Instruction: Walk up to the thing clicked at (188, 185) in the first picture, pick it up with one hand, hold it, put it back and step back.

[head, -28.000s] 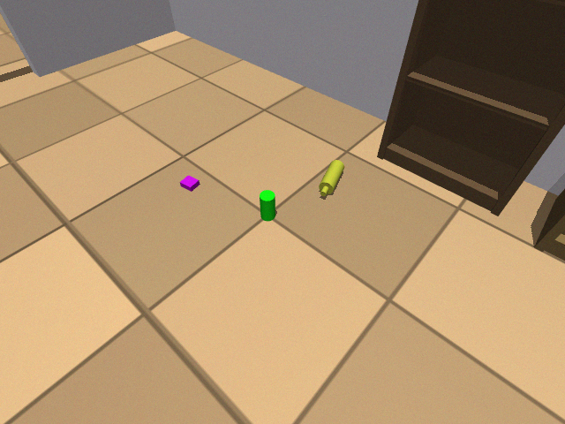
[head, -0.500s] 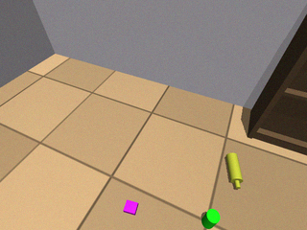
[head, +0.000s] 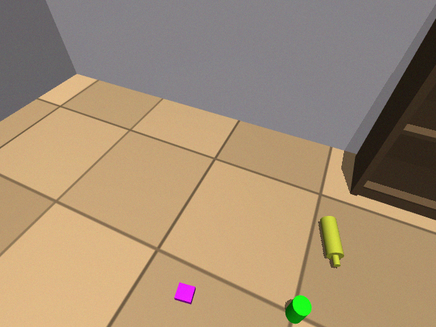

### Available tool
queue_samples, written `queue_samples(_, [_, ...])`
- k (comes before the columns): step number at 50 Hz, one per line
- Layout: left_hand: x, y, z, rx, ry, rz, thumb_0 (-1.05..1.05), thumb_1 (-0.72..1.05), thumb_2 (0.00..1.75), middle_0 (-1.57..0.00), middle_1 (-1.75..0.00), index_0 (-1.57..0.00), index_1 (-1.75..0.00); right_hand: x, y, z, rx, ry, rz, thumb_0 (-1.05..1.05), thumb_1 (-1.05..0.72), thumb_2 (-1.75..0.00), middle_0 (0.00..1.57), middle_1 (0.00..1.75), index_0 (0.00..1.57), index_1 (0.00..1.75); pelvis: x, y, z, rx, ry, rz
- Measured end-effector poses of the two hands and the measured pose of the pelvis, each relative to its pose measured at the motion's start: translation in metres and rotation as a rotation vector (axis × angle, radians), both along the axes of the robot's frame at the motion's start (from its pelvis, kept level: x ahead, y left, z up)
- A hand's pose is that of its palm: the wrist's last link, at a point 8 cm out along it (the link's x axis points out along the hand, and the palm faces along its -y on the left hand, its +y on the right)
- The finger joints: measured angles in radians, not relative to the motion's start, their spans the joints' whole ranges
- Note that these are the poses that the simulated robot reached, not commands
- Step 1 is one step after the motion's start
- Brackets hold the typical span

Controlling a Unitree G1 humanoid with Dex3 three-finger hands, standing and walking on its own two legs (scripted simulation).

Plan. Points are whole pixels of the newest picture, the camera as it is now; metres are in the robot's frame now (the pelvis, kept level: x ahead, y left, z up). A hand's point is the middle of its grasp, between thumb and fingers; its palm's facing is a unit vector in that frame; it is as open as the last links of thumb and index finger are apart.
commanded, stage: stand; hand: left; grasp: from above
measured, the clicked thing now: (185, 293) +0.41 +0.14 -0.77
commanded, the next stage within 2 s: rise first in 0.48 s
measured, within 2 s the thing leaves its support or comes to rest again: neither
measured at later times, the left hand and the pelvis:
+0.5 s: hand out of the picture +0.08 +0.25 -0.16, palm faces -0.03 -0.94 -0.35, open 7.4 cm; pelvis +0.00 +0.00 +0.00, yaw +0 degrees
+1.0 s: hand out of the picture +0.14 +0.25 -0.19, palm faces -0.10 -0.92 -0.38, open 11.7 cm; pelvis -0.02 +0.00 -0.04, yaw -1 degrees
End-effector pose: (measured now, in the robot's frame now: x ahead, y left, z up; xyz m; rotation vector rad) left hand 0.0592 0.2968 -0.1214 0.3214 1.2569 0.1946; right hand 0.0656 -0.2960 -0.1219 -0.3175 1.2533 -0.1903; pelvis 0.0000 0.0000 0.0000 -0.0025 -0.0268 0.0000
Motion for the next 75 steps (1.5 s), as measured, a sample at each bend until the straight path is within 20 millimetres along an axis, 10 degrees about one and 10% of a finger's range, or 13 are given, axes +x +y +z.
queue_samples(32, [0.018, -0.001, 0.001, -0.001, -0.073, 0.012, 0.01, 0.88, 0.89, -0.21, -0.32, -0.21, -0.31, 0.010, 0.004, 0.003, -0.004, -0.071, -0.010, 0.01, -0.91, -0.90, 0.21, 0.30, 0.20, 0.30, -0.001, 0.002, -0.002, 0.000, 0.019, 0.001])
queue_samples(40, [0.079, -0.005, -0.013, -0.027, -0.175, -0.036, 0.01, 0.57, 0.87, -0.22, -0.57, -0.22, -0.57, 0.006, 0.027, -0.008, 0.039, -0.156, -0.023, 0.01, -0.89, -0.90, 0.20, 0.30, 0.20, 0.30, -0.020, -0.002, -0.019, -0.003, 0.131, -0.005])
queue_samples(47, [0.081, -0.006, -0.021, 0.014, -0.132, -0.107, 0.01, 0.12, 0.87, -0.23, -0.77, -0.24, -0.77, -0.003, 0.038, -0.019, 0.072, -0.186, -0.057, 0.01, -0.91, -0.90, 0.21, 0.30, 0.20, 0.30, -0.020, 0.002, -0.032, -0.010, 0.176, -0.013])
queue_samples(55, [0.062, -0.005, -0.055, 0.041, -0.107, -0.114, 0.01, -0.26, 0.85, -0.27, -0.83, -0.27, -0.84, 0.020, 0.039, -0.038, 0.056, -0.290, -0.002, 0.01, -0.91, -0.91, 0.21, 0.30, 0.20, 0.30, -0.026, 0.003, -0.063, -0.015, 0.260, -0.012])
queue_samples(66, [0.052, -0.004, -0.080, 0.091, -0.131, -0.220, 0.00, -0.36, 0.82, -0.30, -0.85, -0.30, -0.85, 0.065, 0.047, -0.064, 0.043, -0.417, 0.070, 0.01, -0.92, -0.91, 0.21, 0.30, 0.20, 0.30, -0.031, 0.002, -0.101, -0.027, 0.338, -0.003])
queue_samples(75, [0.089, -0.001, -0.147, 0.174, -0.161, -0.453, 0.00, -0.33, 0.79, -0.32, -0.83, -0.32, -0.84, 0.081, 0.042, -0.124, 0.034, -0.467, 0.143, 0.01, -0.91, -0.91, 0.21, 0.30, 0.20, 0.30, -0.043, 0.001, -0.165, -0.027, 0.478, -0.001])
